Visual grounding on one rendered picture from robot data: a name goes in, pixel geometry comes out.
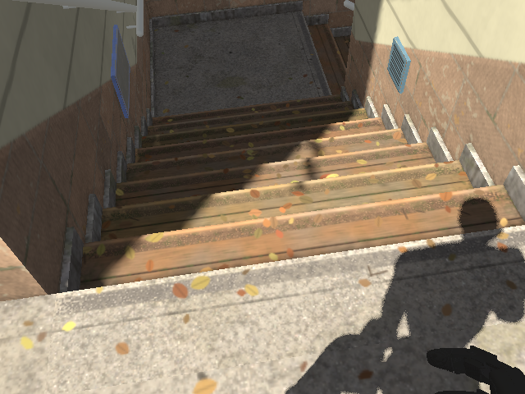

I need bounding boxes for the stairs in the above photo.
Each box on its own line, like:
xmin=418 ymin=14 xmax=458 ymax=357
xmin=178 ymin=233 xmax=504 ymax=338
xmin=80 ymin=94 xmax=525 ymax=290
xmin=308 ymin=24 xmax=350 ymax=95

